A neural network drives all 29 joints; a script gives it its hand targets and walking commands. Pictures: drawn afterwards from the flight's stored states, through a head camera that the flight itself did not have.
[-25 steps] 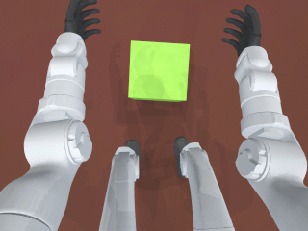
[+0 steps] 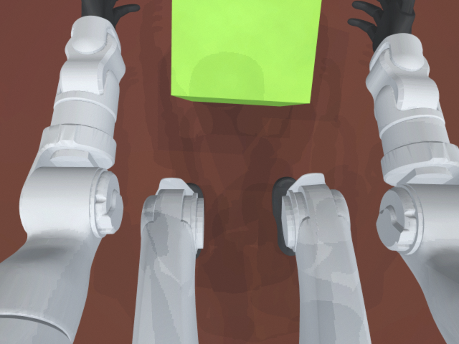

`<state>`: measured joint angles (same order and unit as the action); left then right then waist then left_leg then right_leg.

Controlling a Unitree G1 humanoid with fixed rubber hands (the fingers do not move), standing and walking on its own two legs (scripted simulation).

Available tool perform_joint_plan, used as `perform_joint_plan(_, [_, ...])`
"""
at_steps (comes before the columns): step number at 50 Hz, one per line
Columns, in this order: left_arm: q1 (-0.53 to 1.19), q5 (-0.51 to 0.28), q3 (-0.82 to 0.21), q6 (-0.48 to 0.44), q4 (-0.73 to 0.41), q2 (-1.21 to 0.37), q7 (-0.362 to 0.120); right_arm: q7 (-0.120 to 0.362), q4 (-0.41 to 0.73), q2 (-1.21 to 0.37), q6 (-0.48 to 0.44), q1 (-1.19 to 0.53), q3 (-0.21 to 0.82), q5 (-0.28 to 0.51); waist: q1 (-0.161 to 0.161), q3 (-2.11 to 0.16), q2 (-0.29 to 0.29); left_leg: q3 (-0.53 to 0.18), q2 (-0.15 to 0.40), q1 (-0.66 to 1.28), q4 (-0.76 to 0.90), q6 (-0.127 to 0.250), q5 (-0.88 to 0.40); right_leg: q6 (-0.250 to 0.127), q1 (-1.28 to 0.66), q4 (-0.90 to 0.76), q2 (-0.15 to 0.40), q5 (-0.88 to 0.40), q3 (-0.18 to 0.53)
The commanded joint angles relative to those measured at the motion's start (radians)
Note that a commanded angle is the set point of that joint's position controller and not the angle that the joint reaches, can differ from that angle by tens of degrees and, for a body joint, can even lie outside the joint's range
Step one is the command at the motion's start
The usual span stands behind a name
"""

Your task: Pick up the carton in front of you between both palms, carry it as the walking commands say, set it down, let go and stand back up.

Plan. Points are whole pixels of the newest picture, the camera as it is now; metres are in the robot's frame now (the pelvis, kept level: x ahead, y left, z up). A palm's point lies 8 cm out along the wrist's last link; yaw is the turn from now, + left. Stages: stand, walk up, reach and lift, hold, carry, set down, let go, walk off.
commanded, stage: reach and lift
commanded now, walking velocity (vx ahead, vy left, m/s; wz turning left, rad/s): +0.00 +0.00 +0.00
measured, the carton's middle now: (241, 47) +0.53 -0.01 -0.31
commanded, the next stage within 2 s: none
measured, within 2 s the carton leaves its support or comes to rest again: leaves its support in 1.10 s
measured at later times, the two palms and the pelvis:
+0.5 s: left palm (134, 30) +0.54 +0.17 -0.25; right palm (354, 40) +0.52 -0.19 -0.24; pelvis -0.01 +0.00 -0.07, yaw +0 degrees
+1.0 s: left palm (147, 21) +0.55 +0.15 -0.24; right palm (337, 36) +0.52 -0.16 -0.24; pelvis -0.01 +0.00 -0.07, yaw +0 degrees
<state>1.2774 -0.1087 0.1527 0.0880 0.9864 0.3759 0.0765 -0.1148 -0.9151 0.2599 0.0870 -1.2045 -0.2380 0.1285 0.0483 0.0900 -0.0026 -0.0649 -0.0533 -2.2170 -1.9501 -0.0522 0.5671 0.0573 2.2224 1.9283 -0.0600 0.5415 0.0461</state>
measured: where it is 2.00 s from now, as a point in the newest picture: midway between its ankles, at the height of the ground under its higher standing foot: (240, 232)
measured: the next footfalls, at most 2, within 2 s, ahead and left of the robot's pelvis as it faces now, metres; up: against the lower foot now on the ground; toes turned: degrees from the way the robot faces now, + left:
none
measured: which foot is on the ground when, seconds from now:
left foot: down 0.00-1.00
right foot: down 0.00-1.00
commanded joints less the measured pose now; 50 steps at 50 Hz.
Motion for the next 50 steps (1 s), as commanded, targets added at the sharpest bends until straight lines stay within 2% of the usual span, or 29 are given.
perform_joint_plan(1, [0.378, -0.016, 0.037, -0.013, -0.026, 0.227, 0.011, -0.015, 0.103, 0.127, -0.010, -0.385, 0.035, 0.040, -0.029, -1.092, -0.062, 0.116, 0.014, 0.534, 0.066, 0.027, -0.212, 0.024, -0.627, -0.067, 0.016, -0.259, -0.118])
perform_joint_plan(2, [0.402, -0.038, -0.035, -0.010, -0.009, 0.160, 0.008, -0.011, 0.016, 0.150, -0.010, -0.384, 0.006, 0.047, 0.017, -1.025, 0.025, 0.120, 0.030, 0.474, 0.089, 0.015, -0.149, 0.012, -0.576, -0.071, 0.021, -0.227, -0.120])
perform_joint_plan(7, [0.534, -0.035, -0.038, -0.018, 0.064, 0.232, -0.004, -0.007, -0.048, 0.178, -0.009, -0.524, 0.027, 0.025, 0.009, -0.985, 0.009, 0.076, 0.031, 0.527, 0.013, 0.028, -0.198, 0.016, -0.522, -0.001, 0.034, -0.206, -0.108])
perform_joint_plan(8, [0.558, -0.050, -0.063, -0.019, 0.090, 0.156, -0.003, 0.005, -0.130, 0.165, -0.020, -0.510, 0.026, 0.064, 0.027, -1.002, 0.082, 0.088, 0.040, 0.591, 0.008, 0.015, -0.155, 0.006, -0.476, 0.029, 0.027, -0.153, -0.149])
perform_joint_plan(10, [0.526, -0.041, -0.064, -0.042, 0.055, 0.205, 0.006, -0.005, -0.140, 0.194, -0.032, -0.507, 0.024, 0.064, -0.033, -1.017, 0.087, 0.106, 0.043, 0.574, -0.042, 0.010, -0.193, -0.006, -0.505, 0.050, 0.034, -0.201, -0.113])
perform_joint_plan(11, [0.492, -0.081, -0.111, -0.049, 0.092, 0.129, 0.004, -0.005, -0.099, 0.164, -0.049, -0.470, 0.011, 0.031, 0.046, -0.975, 0.076, 0.092, 0.031, 0.546, -0.037, 0.003, -0.226, 0.006, -0.525, 0.062, 0.046, -0.239, -0.133])
perform_joint_plan(12, [0.458, -0.039, -0.101, -0.052, 0.116, 0.128, 0.003, -0.004, -0.152, 0.177, -0.053, -0.456, 0.024, 0.031, -0.002, -0.972, 0.138, 0.091, 0.034, 0.585, -0.084, -0.012, -0.298, 0.001, -0.448, 0.091, 0.039, -0.269, -0.098])
perform_joint_plan(13, [0.469, -0.061, -0.075, -0.060, 0.075, 0.162, 0.010, -0.004, -0.140, 0.192, -0.071, -0.460, 0.042, 0.031, 0.041, -0.988, 0.069, 0.068, 0.019, 0.576, -0.058, -0.007, -0.397, 0.005, -0.530, 0.108, 0.026, -0.390, -0.120])
perform_joint_plan(14, [0.532, -0.061, -0.074, -0.065, -0.002, 0.164, 0.014, -0.010, -0.125, 0.221, -0.078, -0.507, 0.054, 0.036, -0.002, -0.996, 0.044, 0.083, 0.034, 0.550, -0.099, -0.005, -0.377, -0.002, -0.549, 0.119, 0.023, -0.399, -0.099])
perform_joint_plan(15, [0.533, -0.063, -0.098, -0.074, -0.011, 0.166, 0.022, -0.013, -0.116, 0.228, -0.085, -0.482, -0.006, 0.019, 0.064, -1.075, 0.105, 0.071, 0.035, 0.608, -0.120, -0.002, -0.447, -0.003, -0.555, 0.129, 0.016, -0.454, -0.096])
perform_joint_plan(17, [0.423, -0.062, -0.109, -0.073, 0.056, 0.144, 0.021, -0.016, -0.097, 0.155, -0.090, -0.464, 0.094, 0.089, -0.030, -1.100, 0.073, 0.088, 0.026, 0.605, -0.123, 0.004, -0.515, -0.001, -0.615, 0.139, 0.011, -0.541, -0.089])
perform_joint_plan(18, [0.433, -0.080, -0.124, -0.070, 0.029, 0.137, 0.025, -0.012, -0.119, 0.206, -0.096, -0.412, 0.058, 0.047, 0.030, -1.083, 0.074, 0.082, 0.011, 0.641, -0.126, -0.002, -0.481, 0.002, -0.587, 0.131, 0.000, -0.502, -0.096])
perform_joint_plan(23, [0.397, -0.109, -0.151, -0.065, 0.104, 0.082, 0.013, 0.003, -0.210, 0.154, -0.080, -0.396, 0.092, 0.094, 0.006, -0.901, 0.088, 0.077, 0.018, 0.557, -0.089, -0.009, -0.319, 0.001, -0.495, 0.115, 0.022, -0.301, -0.100])
perform_joint_plan(24, [0.393, -0.110, -0.128, -0.055, 0.109, 0.102, 0.013, 0.010, -0.202, 0.139, -0.079, -0.351, 0.073, 0.100, 0.055, -0.876, 0.052, 0.072, 0.016, 0.534, -0.096, -0.010, -0.301, 0.000, -0.490, 0.105, 0.026, -0.281, -0.096])
perform_joint_plan(27, [0.408, -0.084, -0.136, -0.056, 0.116, 0.144, 0.013, 0.002, -0.185, 0.139, -0.071, -0.386, 0.075, 0.092, 0.015, -0.893, 0.056, 0.080, 0.027, 0.478, -0.099, 0.005, -0.246, 0.010, -0.496, 0.107, 0.023, -0.295, -0.100])
perform_joint_plan(28, [0.451, -0.046, -0.076, -0.057, 0.061, 0.167, 0.016, -0.006, -0.075, 0.148, -0.077, -0.466, 0.091, 0.089, -0.052, -0.906, 0.035, 0.066, 0.027, 0.463, -0.108, 0.020, -0.296, 0.007, -0.518, 0.133, 0.024, -0.337, -0.072])
perform_joint_plan(31, [0.541, -0.068, -0.083, -0.054, 0.102, 0.203, 0.010, -0.001, -0.085, 0.125, -0.070, -0.521, 0.111, 0.106, -0.029, -0.913, -0.004, 0.087, 0.018, 0.487, -0.103, 0.024, -0.231, 0.014, -0.538, 0.105, 0.016, -0.255, -0.102])
perform_joint_plan(35, [0.619, -0.112, -0.149, -0.042, 0.135, -0.068, -0.029, 0.002, -0.144, -0.048, -0.048, -0.590, 0.132, 0.078, 0.034, -0.902, 0.058, 0.096, 0.020, 0.517, -0.083, 0.014, -0.236, -0.001, -0.545, 0.083, 0.005, -0.271, -0.120])
perform_joint_plan(36, [0.596, -0.053, -0.108, -0.044, 0.085, -0.034, -0.032, 0.007, -0.159, -0.053, -0.042, -0.572, 0.112, 0.075, -0.048, -0.941, 0.069, 0.114, 0.010, 0.559, -0.080, 0.020, -0.233, 0.010, -0.572, 0.077, -0.015, -0.247, -0.112])
perform_joint_plan(38, [0.587, 0.005, -0.100, -0.026, 0.163, -0.095, -0.045, 0.026, -0.143, -0.147, -0.031, -0.578, 0.100, 0.026, -0.044, -0.872, 0.054, 0.116, 0.007, 0.477, -0.070, 0.012, -0.219, 0.016, -0.546, 0.090, -0.009, -0.257, -0.130])
perform_joint_plan(41, [0.684, 0.018, -0.168, -0.005, 0.097, -0.511, -0.122, 0.103, -0.110, -0.515, -0.013, -0.655, 0.114, -0.066, 0.058, -0.904, 0.054, 0.072, -0.029, 0.592, -0.087, 0.015, -0.312, -0.003, -0.512, 0.101, -0.055, -0.295, -0.129])
perform_joint_plan(42, [0.709, 0.014, -0.198, -0.007, 0.040, -0.732, -0.159, 0.157, -0.057, -0.717, -0.007, -0.730, 0.175, -0.022, -0.027, -0.867, 0.063, 0.117, -0.061, 0.496, -0.090, 0.021, -0.320, -0.011, -0.490, 0.095, -0.058, -0.310, -0.116])
perform_joint_plan(43, [0.769, 0.010, -0.220, 0.013, 0.053, -0.791, -0.186, 0.179, -0.090, -0.747, 0.013, -0.771, 0.135, -0.036, 0.064, -0.834, 0.077, 0.102, -0.033, 0.476, -0.099, 0.011, -0.270, -0.010, -0.473, 0.105, -0.055, -0.309, -0.136])
perform_joint_plan(44, [0.686, 0.066, -0.158, 0.027, 0.097, -0.913, -0.217, 0.208, -0.086, -0.818, 0.025, -0.800, 0.152, -0.051, -0.062, -0.772, 0.051, 0.125, -0.068, 0.402, -0.073, 0.037, -0.244, -0.006, -0.423, 0.122, -0.069, -0.265, -0.145])
perform_joint_plan(45, [0.681, 0.042, -0.145, 0.034, 0.065, -0.928, -0.239, 0.227, -0.015, -0.863, 0.033, -0.792, 0.164, -0.065, 0.030, -0.783, 0.013, 0.109, -0.066, 0.388, -0.086, 0.041, -0.262, -0.015, -0.436, 0.121, -0.071, -0.265, -0.148])
perform_joint_plan(46, [0.656, 0.078, -0.134, 0.059, 0.105, -0.973, -0.256, 0.250, 0.012, -0.878, 0.055, -0.839, 0.159, -0.057, -0.063, -0.733, 0.045, 0.131, -0.072, 0.385, -0.075, 0.053, -0.239, -0.015, -0.409, 0.120, -0.065, -0.222, -0.136])
perform_joint_plan(47, [0.645, 0.043, -0.218, 0.059, -0.001, -0.998, -0.267, 0.267, 0.057, -0.873, 0.053, -0.779, 0.198, -0.058, 0.002, -0.822, 0.107, 0.120, -0.070, 0.436, -0.086, 0.030, -0.310, -0.026, -0.429, 0.126, -0.073, -0.296, -0.136])
perform_joint_plan(49, [0.644, 0.021, -0.265, 0.071, -0.058, -1.006, -0.259, 0.282, 0.069, -0.888, 0.068, -0.735, 0.204, -0.040, -0.013, -0.863, 0.142, 0.117, -0.075, 0.531, -0.077, 0.042, -0.382, -0.017, -0.384, 0.131, -0.069, -0.339, -0.156])
perform_joint_plan(50, [0.692, -0.005, -0.226, 0.046, -0.121, -1.012, -0.258, 0.276, 0.078, -0.986, 0.076, -0.738, 0.325, 0.013, -0.041, -0.990, -0.021, 0.131, -0.052, 0.557, -0.133, 0.044, -0.458, -0.007, -0.497, 0.122, -0.071, -0.420, -0.124])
